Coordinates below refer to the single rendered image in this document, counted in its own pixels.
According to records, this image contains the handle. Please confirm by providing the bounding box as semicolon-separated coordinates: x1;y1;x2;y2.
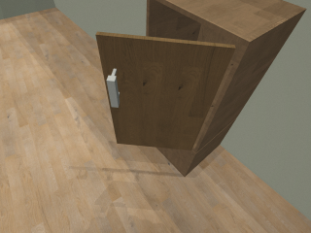
106;68;120;108

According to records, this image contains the cupboard door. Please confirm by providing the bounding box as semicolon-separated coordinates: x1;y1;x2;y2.
95;31;236;150

